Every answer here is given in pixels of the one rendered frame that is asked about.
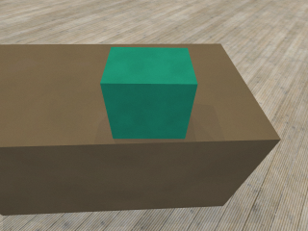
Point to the carton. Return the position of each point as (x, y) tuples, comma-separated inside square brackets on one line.
[(149, 92)]

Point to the pedestal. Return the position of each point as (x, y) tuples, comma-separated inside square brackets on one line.
[(58, 155)]

